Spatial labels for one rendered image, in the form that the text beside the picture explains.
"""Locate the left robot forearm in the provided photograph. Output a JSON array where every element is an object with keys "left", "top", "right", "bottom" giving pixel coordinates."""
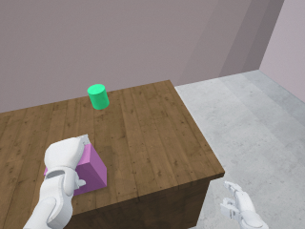
[{"left": 23, "top": 166, "right": 76, "bottom": 229}]

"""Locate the robot left hand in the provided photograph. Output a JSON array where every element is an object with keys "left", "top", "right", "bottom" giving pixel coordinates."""
[{"left": 44, "top": 135, "right": 91, "bottom": 190}]

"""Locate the sponge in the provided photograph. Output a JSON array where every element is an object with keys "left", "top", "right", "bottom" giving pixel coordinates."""
[{"left": 44, "top": 143, "right": 107, "bottom": 196}]

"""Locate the right robot forearm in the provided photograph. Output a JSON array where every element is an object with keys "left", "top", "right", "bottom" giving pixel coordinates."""
[{"left": 239, "top": 211, "right": 269, "bottom": 229}]

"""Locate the robot right hand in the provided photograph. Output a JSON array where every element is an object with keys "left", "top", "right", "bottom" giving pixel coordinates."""
[{"left": 220, "top": 180, "right": 256, "bottom": 223}]

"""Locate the table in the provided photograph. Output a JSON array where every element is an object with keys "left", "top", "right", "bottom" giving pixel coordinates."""
[{"left": 0, "top": 79, "right": 225, "bottom": 229}]

